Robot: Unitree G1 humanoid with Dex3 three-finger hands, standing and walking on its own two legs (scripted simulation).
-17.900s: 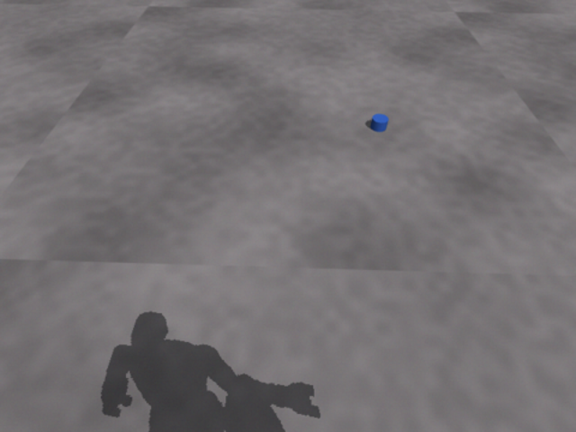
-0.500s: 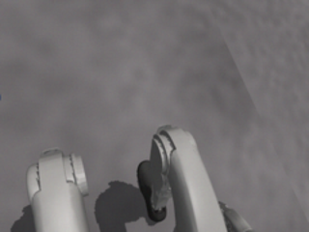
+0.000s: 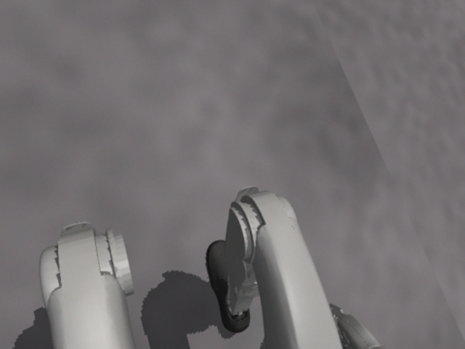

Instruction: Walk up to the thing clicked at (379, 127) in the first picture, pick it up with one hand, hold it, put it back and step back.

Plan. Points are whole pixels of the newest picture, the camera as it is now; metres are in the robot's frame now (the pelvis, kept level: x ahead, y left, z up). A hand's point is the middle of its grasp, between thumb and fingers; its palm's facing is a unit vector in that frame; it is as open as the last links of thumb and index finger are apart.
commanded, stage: approach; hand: left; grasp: from above
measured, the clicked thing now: out of the picture +0.48 +0.36 -0.29
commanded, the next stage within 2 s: close in in 0.42 s
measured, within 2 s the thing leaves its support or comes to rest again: neither
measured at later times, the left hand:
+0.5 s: hand out of the picture +0.46 +0.37 -0.16, palm faces -0.47 -0.10 -0.87, open 13.9 cm
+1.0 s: hand out of the picture +0.46 +0.36 -0.21, palm faces -0.45 -0.12 -0.89, open 13.8 cm
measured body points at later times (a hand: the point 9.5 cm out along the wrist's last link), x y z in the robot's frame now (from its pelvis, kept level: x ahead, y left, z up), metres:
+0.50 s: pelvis +0.00 +0.00 +0.00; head +0.25 +0.10 +0.36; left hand +0.48 +0.37 -0.11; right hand +0.04 -0.27 -0.07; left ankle +0.07 +0.12 -0.28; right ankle +0.12 -0.14 -0.28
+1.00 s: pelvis +0.00 +0.00 +0.00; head +0.26 +0.13 +0.33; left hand +0.48 +0.36 -0.16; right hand +0.06 -0.27 -0.06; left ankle +0.07 +0.12 -0.28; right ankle +0.12 -0.14 -0.28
